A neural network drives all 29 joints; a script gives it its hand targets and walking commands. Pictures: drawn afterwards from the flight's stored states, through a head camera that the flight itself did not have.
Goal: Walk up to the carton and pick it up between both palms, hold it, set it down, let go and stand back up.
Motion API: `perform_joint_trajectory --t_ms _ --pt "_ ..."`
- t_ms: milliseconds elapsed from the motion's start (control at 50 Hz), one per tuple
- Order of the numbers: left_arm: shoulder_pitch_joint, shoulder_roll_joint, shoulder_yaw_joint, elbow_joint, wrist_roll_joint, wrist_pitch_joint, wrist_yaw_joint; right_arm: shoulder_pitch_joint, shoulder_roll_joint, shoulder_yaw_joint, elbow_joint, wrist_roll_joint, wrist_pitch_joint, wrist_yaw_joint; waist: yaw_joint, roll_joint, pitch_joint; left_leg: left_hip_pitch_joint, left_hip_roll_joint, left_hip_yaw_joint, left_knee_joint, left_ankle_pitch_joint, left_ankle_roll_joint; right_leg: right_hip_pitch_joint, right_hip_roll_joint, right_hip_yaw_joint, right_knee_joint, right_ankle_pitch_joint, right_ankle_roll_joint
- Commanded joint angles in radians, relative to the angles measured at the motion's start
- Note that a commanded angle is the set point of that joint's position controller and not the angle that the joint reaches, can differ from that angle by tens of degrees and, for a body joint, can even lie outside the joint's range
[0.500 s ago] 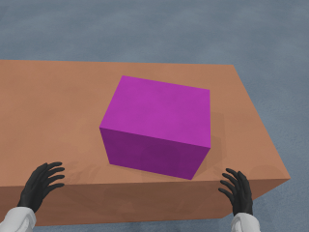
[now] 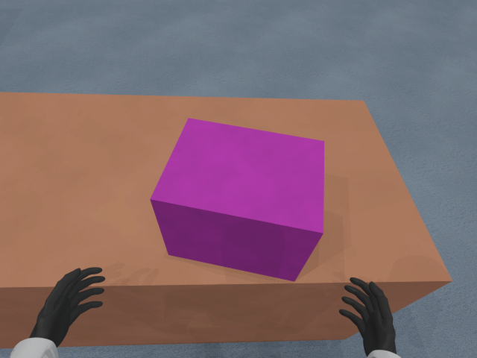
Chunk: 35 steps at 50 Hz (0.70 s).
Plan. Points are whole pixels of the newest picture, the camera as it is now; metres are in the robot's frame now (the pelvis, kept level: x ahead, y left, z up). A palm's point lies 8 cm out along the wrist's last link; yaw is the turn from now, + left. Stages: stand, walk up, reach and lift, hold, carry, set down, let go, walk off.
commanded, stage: set down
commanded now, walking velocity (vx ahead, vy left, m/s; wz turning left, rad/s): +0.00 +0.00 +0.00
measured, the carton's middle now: (242, 201) +0.41 -0.01 -0.01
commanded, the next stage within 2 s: let go in 0.82 s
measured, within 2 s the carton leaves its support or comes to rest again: neither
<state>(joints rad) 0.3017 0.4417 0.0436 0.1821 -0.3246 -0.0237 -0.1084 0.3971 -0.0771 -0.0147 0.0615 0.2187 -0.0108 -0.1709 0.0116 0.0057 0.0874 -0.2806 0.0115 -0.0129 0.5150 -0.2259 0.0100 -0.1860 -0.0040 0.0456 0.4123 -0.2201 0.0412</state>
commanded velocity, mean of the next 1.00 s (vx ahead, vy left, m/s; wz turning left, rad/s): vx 0.00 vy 0.00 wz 0.00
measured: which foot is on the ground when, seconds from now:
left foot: down 0.00-1.00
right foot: down 0.00-1.00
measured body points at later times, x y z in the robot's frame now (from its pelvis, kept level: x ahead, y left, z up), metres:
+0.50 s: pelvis +0.01 -0.01 +0.00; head +0.06 +0.00 +0.45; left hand +0.19 +0.25 -0.03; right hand +0.18 -0.21 -0.05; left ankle +0.03 +0.11 -0.74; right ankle +0.00 -0.16 -0.74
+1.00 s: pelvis +0.01 -0.01 +0.00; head +0.04 +0.00 +0.45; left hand +0.18 +0.24 -0.07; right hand +0.18 -0.21 -0.08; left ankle +0.03 +0.11 -0.74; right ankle +0.00 -0.16 -0.74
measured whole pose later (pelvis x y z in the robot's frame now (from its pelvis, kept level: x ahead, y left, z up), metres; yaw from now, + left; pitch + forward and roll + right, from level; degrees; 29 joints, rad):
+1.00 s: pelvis +0.01 -0.01 +0.00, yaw +0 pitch -2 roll -1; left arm 0.26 0.23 0.04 0.34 -0.11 0.10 -0.01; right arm 0.23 -0.09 -0.02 0.51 0.03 -0.11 -0.03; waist 0.01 0.01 0.11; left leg -0.22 0.01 -0.01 0.48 -0.23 0.00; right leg -0.14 0.00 0.05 0.41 -0.24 0.03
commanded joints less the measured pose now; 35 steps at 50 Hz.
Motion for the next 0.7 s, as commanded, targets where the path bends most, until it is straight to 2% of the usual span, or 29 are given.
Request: perform_joint_trajectory --t_ms 0,20,40,60,80,100,140,160,180,200,220,240,280,320,340,380,420,440,480,500,520,540,560,580,600,620,640,660,680 --pt "-0.093 0.179 0.032 -0.221 0.011 -0.05 0.005 -0.063 -0.072 -0.007 -0.249 -0.028 -0.055 0.011 0.081 0.102 -0.182 0.189 0.02 0.03 -0.165 0.127 -0.056 0.066 0.008 -0.049 -0.075 0.008 -0.074" --pt "-0.065 0.143 0.034 -0.151 0.052 -0.036 0.009 -0.033 -0.09 -0.006 -0.137 -0.044 -0.045 0.023 0.08 0.145 -0.14 0.202 0.032 0.015 -0.176 0.13 -0.069 0.053 0.023 -0.065 -0.073 -0.015 -0.085" --pt "-0.085 0.181 0.034 -0.246 0.009 -0.052 0.005 -0.039 -0.07 -0.006 -0.269 -0.029 -0.063 0.009 0.071 0.081 -0.201 0.195 0.021 0.029 -0.163 0.142 -0.059 0.081 0.013 -0.049 -0.078 0.022 -0.073" --pt "-0.08 0.129 0.026 -0.185 0.048 -0.033 0.013 -0.052 -0.077 -0.009 -0.135 -0.051 -0.043 0.027 0.074 0.143 -0.155 0.201 0.029 0.024 -0.179 0.131 -0.072 0.051 0.017 -0.061 -0.076 -0.017 -0.085" --pt "-0.085 0.149 0.043 -0.234 0.041 -0.04 0.012 -0.049 -0.075 -0.018 -0.205 -0.046 -0.063 0.02 0.075 0.106 -0.19 0.196 0.026 0.033 -0.177 0.136 -0.064 0.086 0.023 -0.062 -0.073 0.012 -0.075" --pt "-0.075 0.152 0.039 -0.21 0.049 -0.04 0.015 -0.049 -0.083 -0.009 -0.178 -0.053 -0.064 0.023 0.082 0.105 -0.196 0.207 0.013 0.041 -0.163 0.158 -0.065 0.077 0.015 -0.061 -0.074 0.015 -0.076" --pt "-0.066 0.128 0.04 -0.18 0.059 -0.037 0.017 -0.052 -0.094 -0.027 -0.138 -0.062 -0.066 0.03 0.076 0.116 -0.174 0.229 0.015 0.038 -0.162 0.189 -0.069 0.043 0.017 -0.06 -0.076 0.016 -0.075" --pt "-0.057 0.139 0.038 -0.199 0.051 -0.044 0.011 -0.032 -0.081 -0.02 -0.153 -0.053 -0.072 0.023 0.062 0.088 -0.188 0.243 0.011 0.045 -0.153 0.206 -0.067 0.056 0.019 -0.05 -0.081 0.048 -0.072" --pt "-0.054 0.111 0.038 -0.142 0.081 -0.028 0.016 -0.055 -0.096 -0.027 -0.082 -0.067 -0.067 0.033 0.075 0.126 -0.151 0.233 0.015 0.037 -0.162 0.188 -0.07 0.039 0.024 -0.06 -0.085 0.017 -0.078" --pt "-0.052 0.12 0.03 -0.195 0.069 -0.032 0.018 -0.038 -0.08 -0.017 -0.129 -0.06 -0.079 0.03 0.07 0.12 -0.185 0.227 0.015 0.043 -0.15 0.219 -0.075 0.066 0.026 -0.056 -0.074 0.051 -0.082" --pt "-0.032 0.085 0.039 -0.141 0.094 -0.023 0.021 -0.026 -0.102 -0.03 -0.051 -0.082 -0.078 0.039 0.055 0.118 -0.157 0.245 0.014 0.04 -0.16 0.229 -0.083 0.057 0.032 -0.068 -0.081 0.037 -0.081" --pt "-0.064 0.11 0.038 -0.168 0.074 -0.027 0.021 -0.061 -0.09 -0.038 -0.104 -0.076 -0.092 0.037 0.073 0.111 -0.194 0.232 0.008 0.045 -0.148 0.235 -0.074 0.063 0.026 -0.065 -0.075 0.054 -0.076" --pt "-0.029 0.095 0.033 -0.137 0.091 -0.029 0.021 -0.046 -0.104 -0.033 -0.058 -0.074 -0.106 0.044 0.063 0.098 -0.183 0.273 0.001 0.047 -0.142 0.269 -0.078 0.049 0.029 -0.065 -0.084 0.07 -0.072" --pt "-0.052 0.108 0.039 -0.183 0.076 -0.038 0.023 -0.058 -0.097 -0.042 -0.123 -0.088 -0.134 0.035 0.06 0.072 -0.243 0.269 -0.003 0.058 -0.128 0.295 -0.072 0.079 0.026 -0.062 -0.078 0.112 -0.065" --pt "-0.026 0.092 0.03 -0.135 0.087 -0.034 0.023 -0.051 -0.105 -0.04 -0.052 -0.087 -0.134 0.041 0.069 0.083 -0.208 0.272 -0.006 0.053 -0.123 0.315 -0.076 0.064 0.031 -0.07 -0.071 0.122 -0.068" --pt "-0.035 0.063 0.014 -0.1 0.108 -0.018 0.027 -0.076 -0.109 -0.039 0.012 -0.1 -0.135 0.056 0.054 0.105 -0.202 0.27 0.005 0.047 -0.128 0.295 -0.085 0.049 0.036 -0.069 -0.072 0.088 -0.08" --pt "-0.028 0.094 0.024 -0.188 0.091 -0.037 0.028 -0.063 -0.101 -0.046 -0.059 -0.084 -0.164 0.048 0.062 0.071 -0.246 0.278 0.005 0.049 -0.118 0.342 -0.081 0.094 0.038 -0.071 -0.065 0.141 -0.068" --pt "-0.026 0.042 0.013 -0.108 0.119 -0.019 0.032 -0.072 -0.118 -0.044 0.026 -0.1 -0.16 0.063 0.064 0.102 -0.216 0.29 0.005 0.045 -0.125 0.34 -0.088 0.057 0.045 -0.081 -0.071 0.111 -0.077" --pt "-0.029 0.064 0.017 -0.135 0.116 -0.015 0.03 -0.076 -0.112 -0.044 0.011 -0.095 -0.165 0.058 0.052 0.092 -0.219 0.289 -0.002 0.054 -0.12 0.331 -0.08 0.068 0.038 -0.069 -0.07 0.129 -0.073" --pt "-0.036 0.045 -0.001 -0.104 0.131 -0.007 0.039 -0.093 -0.133 -0.064 0.052 -0.11 -0.166 0.068 0.045 0.106 -0.2 0.292 0.003 0.048 -0.129 0.312 -0.087 0.046 0.045 -0.081 -0.074 0.099 -0.076" --pt "-0.031 0.043 -0.001 -0.101 0.126 -0.004 0.036 -0.083 -0.133 -0.059 0.057 -0.104 -0.164 0.068 0.058 0.086 -0.202 0.285 0.011 0.047 -0.135 0.313 -0.085 0.055 0.049 -0.087 -0.072 0.091 -0.078" --pt "-0.048 0.056 0.007 -0.13 0.118 -0.013 0.034 -0.095 -0.111 -0.061 0.022 -0.109 -0.179 0.061 0.044 0.081 -0.217 0.287 0.0 0.063 -0.128 0.307 -0.077 0.07 0.034 -0.066 -0.078 0.119 -0.068" --pt "-0.045 0.028 0.001 -0.082 0.145 0.0 0.045 -0.09 -0.133 -0.062 0.103 -0.115 -0.17 0.075 0.043 0.116 -0.2 0.279 0.011 0.047 -0.133 0.31 -0.086 0.059 0.047 -0.078 -0.066 0.104 -0.077" --pt "-0.035 0.023 0.004 -0.099 0.148 0.009 0.045 -0.109 -0.128 -0.063 0.091 -0.115 -0.175 0.078 0.057 0.108 -0.199 0.281 0.012 0.054 -0.134 0.308 -0.089 0.067 0.045 -0.085 -0.066 0.099 -0.075" --pt "-0.058 0.021 -0.008 -0.095 0.141 0.011 0.049 -0.122 -0.128 -0.065 0.107 -0.12 -0.174 0.079 0.046 0.107 -0.2 0.277 0.009 0.053 -0.142 0.267 -0.081 0.06 0.041 -0.075 -0.077 0.072 -0.076" --pt "-0.05 0.016 -0.007 -0.079 0.141 0.013 0.048 -0.125 -0.134 -0.07 0.097 -0.133 -0.175 0.078 0.033 0.068 -0.177 0.281 0.004 0.059 -0.148 0.257 -0.079 0.05 0.039 -0.076 -0.087 0.076 -0.07" --pt "-0.058 0.015 -0.01 -0.081 0.164 0.021 0.058 -0.148 -0.136 -0.073 0.138 -0.132 -0.175 0.089 0.052 0.118 -0.181 0.282 0.02 0.048 -0.155 0.245 -0.083 0.05 0.044 -0.08 -0.075 0.058 -0.08" --pt "-0.058 -0.003 -0.015 -0.089 0.161 0.025 0.064 -0.157 -0.132 -0.072 0.127 -0.137 -0.184 0.097 0.056 0.123 -0.201 0.257 0.024 0.051 -0.156 0.244 -0.084 0.068 0.051 -0.093 -0.063 0.064 -0.078" --pt "-0.065 0.008 -0.011 -0.072 0.151 0.021 0.058 -0.142 -0.125 -0.073 0.104 -0.138 -0.189 0.088 0.041 0.078 -0.174 0.265 0.007 0.065 -0.149 0.26 -0.074 0.066 0.037 -0.076 -0.079 0.097 -0.072"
